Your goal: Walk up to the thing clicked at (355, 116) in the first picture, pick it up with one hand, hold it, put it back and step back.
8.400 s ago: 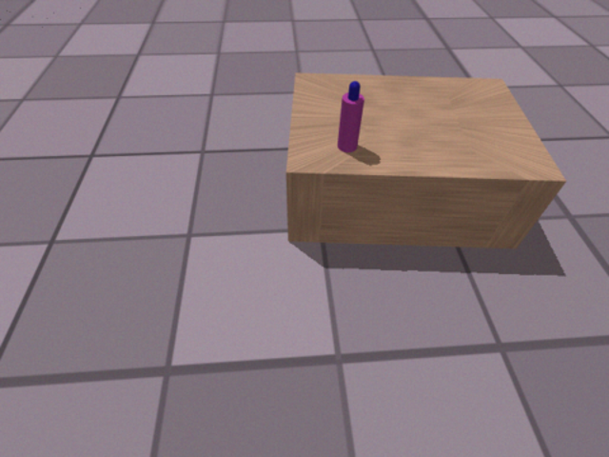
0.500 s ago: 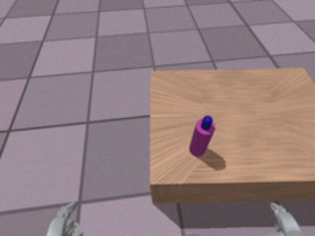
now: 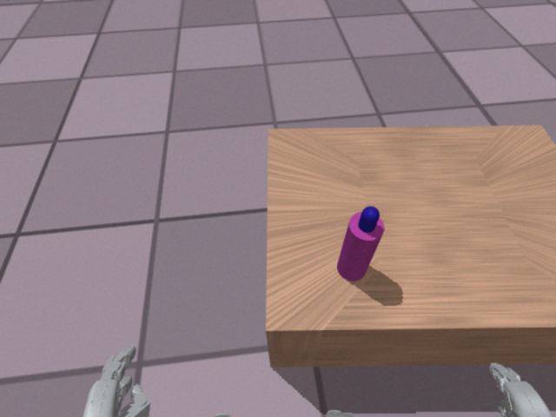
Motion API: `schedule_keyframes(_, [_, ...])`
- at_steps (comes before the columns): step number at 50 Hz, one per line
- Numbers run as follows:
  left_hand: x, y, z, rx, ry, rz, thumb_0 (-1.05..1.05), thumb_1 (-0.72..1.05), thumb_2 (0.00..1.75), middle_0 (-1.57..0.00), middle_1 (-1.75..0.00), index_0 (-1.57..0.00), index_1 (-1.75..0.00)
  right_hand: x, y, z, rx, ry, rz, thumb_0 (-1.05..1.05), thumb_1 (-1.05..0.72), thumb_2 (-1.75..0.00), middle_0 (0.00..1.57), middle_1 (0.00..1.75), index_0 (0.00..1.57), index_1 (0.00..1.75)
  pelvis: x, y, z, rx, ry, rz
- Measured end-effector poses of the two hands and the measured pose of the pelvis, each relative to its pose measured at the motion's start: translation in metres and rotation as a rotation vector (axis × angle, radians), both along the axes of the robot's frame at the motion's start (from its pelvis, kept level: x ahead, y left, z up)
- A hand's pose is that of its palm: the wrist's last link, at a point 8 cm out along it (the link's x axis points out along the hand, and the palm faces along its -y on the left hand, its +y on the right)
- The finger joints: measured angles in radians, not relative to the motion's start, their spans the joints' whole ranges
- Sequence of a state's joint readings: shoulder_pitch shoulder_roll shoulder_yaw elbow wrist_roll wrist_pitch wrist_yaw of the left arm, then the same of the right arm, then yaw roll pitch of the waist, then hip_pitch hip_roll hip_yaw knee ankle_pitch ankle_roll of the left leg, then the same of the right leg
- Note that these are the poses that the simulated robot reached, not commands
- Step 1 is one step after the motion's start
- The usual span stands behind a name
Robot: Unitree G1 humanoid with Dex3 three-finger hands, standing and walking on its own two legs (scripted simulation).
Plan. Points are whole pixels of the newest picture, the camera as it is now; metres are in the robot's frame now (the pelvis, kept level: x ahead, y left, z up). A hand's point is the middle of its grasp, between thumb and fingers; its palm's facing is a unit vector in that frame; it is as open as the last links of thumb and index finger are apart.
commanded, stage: go down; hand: right
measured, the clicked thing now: (360, 242) +0.50 -0.17 -0.21
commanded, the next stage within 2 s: approach in 1.78 s
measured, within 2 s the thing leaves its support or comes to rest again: neither
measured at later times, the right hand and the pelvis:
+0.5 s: hand (501, 371) +0.20 -0.30 -0.05, palm faces +0.12 +0.94 -0.31, open 17.3 cm; pelvis -0.02 +0.00 -0.01, yaw -1 degrees
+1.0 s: hand (510, 308) +0.28 -0.33 -0.02, palm faces +0.12 +0.98 -0.17, open 17.6 cm; pelvis -0.02 +0.00 +0.00, yaw +1 degrees
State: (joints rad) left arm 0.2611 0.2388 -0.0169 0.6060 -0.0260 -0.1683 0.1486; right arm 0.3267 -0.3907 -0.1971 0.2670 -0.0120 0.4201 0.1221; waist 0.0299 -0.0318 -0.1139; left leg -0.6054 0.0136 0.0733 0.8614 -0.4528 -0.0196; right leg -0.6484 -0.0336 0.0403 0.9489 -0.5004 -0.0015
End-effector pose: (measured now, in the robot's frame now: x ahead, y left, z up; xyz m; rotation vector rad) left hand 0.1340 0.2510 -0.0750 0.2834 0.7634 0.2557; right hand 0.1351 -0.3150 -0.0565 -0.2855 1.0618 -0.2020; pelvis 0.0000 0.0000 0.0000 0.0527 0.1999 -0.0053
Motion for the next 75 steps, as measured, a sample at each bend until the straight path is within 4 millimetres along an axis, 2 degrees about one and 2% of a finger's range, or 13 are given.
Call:
schedule_keyframes(14, [-0.006,0.002,0.004,0.027,-0.066,0.004,0.01,0.89,0.9,-0.19,-0.29,-0.2,-0.3,-0.013,-0.005,0.006,0.011,-0.029,-0.002,0.0,0.52,-0.03,0.06,0.05,0.06,0.05,-0.01,0.001,-0.005,0.005,-0.007,-0.007])
schedule_keyframes(17, [-0.008,0.002,0.004,0.038,-0.068,-0.002,0.01,0.89,0.9,-0.2,-0.29,-0.2,-0.3,-0.011,-0.008,0.008,0.011,-0.049,-0.007,0.0,0.51,-0.03,0.06,0.05,0.06,0.05,-0.013,0.001,-0.006,0.006,-0.009,-0.01])
schedule_keyframes(21, [-0.013,0.003,0.002,0.053,-0.058,-0.015,0.01,0.88,0.9,-0.2,-0.3,-0.2,-0.3,0.008,-0.018,0.016,-0.001,-0.133,-0.017,0.0,0.5,-0.04,0.06,0.05,0.06,0.05,-0.019,0.001,-0.007,0.006,-0.014,-0.015])
schedule_keyframes(29, [-0.03,0.007,-0.001,0.065,-0.018,-0.004,0.01,0.88,0.9,-0.2,-0.3,-0.21,-0.31,0.081,-0.045,0.047,0.025,-0.327,-0.016,-0.01,0.49,-0.03,0.07,0.05,0.06,0.05,-0.025,0.001,-0.005,0.006,-0.013,-0.011])
schedule_keyframes(34, [-0.05,0.015,-0.003,0.07,0.033,0.034,0.01,0.88,0.9,-0.2,-0.3,-0.21,-0.31,0.11,-0.051,0.056,0.086,-0.349,-0.006,0.0,0.49,-0.03,0.07,0.04,0.06,0.05,-0.024,-0.002,-0.002,0.005,-0.004,0.004])
schedule_keyframes(39, [-0.074,0.021,-0.006,0.072,0.121,0.057,0.01,0.88,0.9,-0.2,-0.29,-0.2,-0.3,0.121,-0.056,0.057,0.12,-0.378,0.012,0.0,0.51,-0.03,0.06,0.05,0.06,0.05,-0.022,-0.004,0.0,0.0,0.002,0.017])
schedule_keyframes(45, [-0.093,0.022,-0.01,0.066,0.208,0.061,0.01,0.88,0.9,-0.2,-0.29,-0.2,-0.3,0.117,-0.06,0.051,0.126,-0.393,0.026,0.0,0.55,-0.04,0.05,0.05,0.05,0.06,-0.022,-0.004,0.001,-0.003,0.01,0.024])
schedule_keyframes(51, [-0.095,0.022,-0.011,0.071,0.232,0.033,0.01,0.89,0.91,-0.2,-0.29,-0.2,-0.3,0.123,-0.065,0.054,0.124,-0.472,0.026,-0.01,0.58,-0.05,0.04,0.05,0.05,0.06,-0.026,-0.002,-0.001,-0.003,0.018,0.017])
schedule_keyframes(61, [-0.091,0.029,-0.009,0.097,0.23,0.007,0.01,0.9,0.9,-0.2,-0.3,-0.2,-0.3,0.163,-0.076,0.078,0.133,-0.601,0.042,-0.01,0.6,-0.04,0.04,0.05,0.05,0.06,-0.032,0.001,-0.003,-0.002,0.046,0.017])
schedule_keyframes(75, [-0.118,0.032,-0.018,0.095,0.374,0.013,0.01,0.92,0.89,-0.19,-0.3,-0.2,-0.3,0.192,-0.089,0.083,0.15,-0.693,0.039,-0.01,0.6,-0.04,0.05,0.05,0.05,0.06,-0.026,0.002,-0.01,-0.002,0.101,0.027])
